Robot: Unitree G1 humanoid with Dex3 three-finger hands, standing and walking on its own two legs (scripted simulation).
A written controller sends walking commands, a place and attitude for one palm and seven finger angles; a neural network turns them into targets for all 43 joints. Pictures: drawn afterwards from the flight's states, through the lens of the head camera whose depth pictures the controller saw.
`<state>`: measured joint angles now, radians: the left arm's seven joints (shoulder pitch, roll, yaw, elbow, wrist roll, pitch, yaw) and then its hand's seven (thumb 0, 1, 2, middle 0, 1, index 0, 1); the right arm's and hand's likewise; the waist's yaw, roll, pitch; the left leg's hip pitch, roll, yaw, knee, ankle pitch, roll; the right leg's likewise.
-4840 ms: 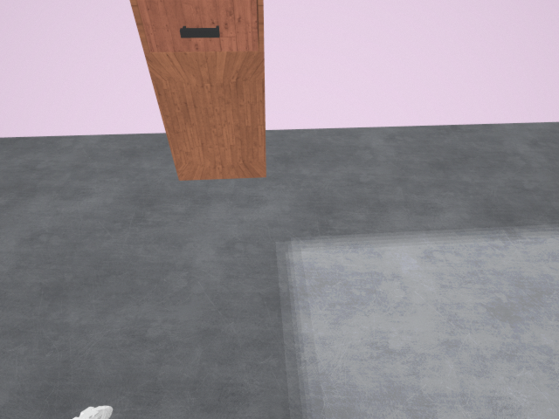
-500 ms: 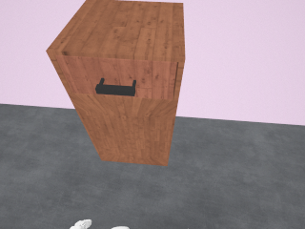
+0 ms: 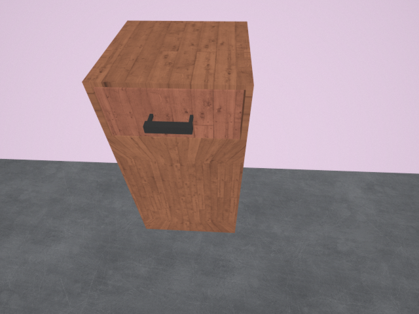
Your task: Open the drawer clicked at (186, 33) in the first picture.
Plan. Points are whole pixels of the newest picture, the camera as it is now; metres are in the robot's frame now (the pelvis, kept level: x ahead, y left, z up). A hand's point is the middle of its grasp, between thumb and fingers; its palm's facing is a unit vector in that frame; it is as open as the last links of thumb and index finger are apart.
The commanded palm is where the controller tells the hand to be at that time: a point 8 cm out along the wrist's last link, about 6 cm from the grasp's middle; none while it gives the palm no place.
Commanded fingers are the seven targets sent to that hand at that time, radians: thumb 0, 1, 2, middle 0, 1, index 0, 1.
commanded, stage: come to a stop and stand still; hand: left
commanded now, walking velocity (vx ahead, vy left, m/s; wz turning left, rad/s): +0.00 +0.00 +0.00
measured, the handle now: (169, 122) +0.62 +0.15 -0.01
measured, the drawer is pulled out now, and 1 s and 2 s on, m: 0.00 0.00 0.00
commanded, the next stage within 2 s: look again from close up in 0.38 s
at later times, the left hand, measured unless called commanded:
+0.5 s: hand out of the picture -0.03 +0.15 -0.18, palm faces +0.02 -0.99 -0.17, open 7.4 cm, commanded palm none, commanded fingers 0.00 0.90 0.90 -0.20 -0.30 -0.20 -0.30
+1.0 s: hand out of the picture +0.04 +0.19 -0.18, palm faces +0.01 -0.98 -0.20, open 7.4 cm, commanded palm none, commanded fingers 0.00 0.90 0.90 -0.20 -0.30 -0.20 -0.30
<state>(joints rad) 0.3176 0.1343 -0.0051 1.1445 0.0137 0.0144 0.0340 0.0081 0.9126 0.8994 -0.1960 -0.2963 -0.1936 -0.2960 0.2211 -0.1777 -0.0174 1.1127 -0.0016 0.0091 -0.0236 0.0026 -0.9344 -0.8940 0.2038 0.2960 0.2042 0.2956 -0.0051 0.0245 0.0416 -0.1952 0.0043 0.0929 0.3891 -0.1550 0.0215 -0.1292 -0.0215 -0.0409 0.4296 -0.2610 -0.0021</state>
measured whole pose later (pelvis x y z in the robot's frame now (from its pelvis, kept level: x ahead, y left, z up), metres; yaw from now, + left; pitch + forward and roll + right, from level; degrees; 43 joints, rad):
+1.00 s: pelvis +0.02 +0.02 -0.01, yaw +0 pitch -1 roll +0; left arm 0.29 0.16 0.00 1.06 0.02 -0.01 0.04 0.01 0.91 0.90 -0.20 -0.30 -0.19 -0.30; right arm 0.26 -0.17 0.01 1.08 -0.01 -0.03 -0.02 0.01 -0.93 -0.89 0.20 0.30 0.20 0.30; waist -0.01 0.00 0.01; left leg -0.23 -0.01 0.09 0.50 -0.25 0.05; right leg -0.15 -0.03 -0.03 0.50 -0.33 0.02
